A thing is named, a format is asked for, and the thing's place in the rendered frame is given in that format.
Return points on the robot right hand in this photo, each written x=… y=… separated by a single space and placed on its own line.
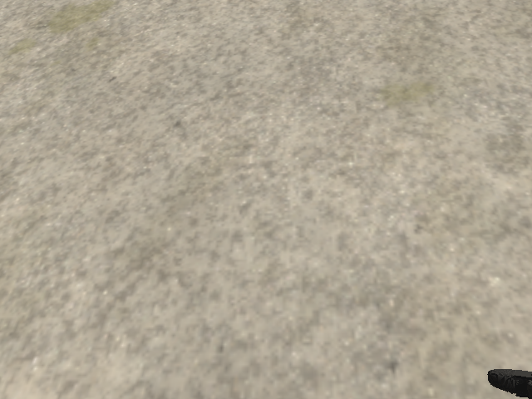
x=513 y=381

